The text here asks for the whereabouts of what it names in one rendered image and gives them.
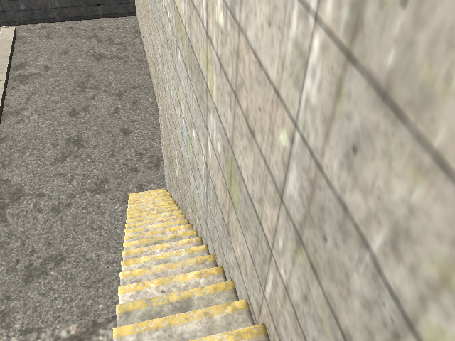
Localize stairs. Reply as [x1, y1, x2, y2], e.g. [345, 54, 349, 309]
[113, 188, 270, 341]

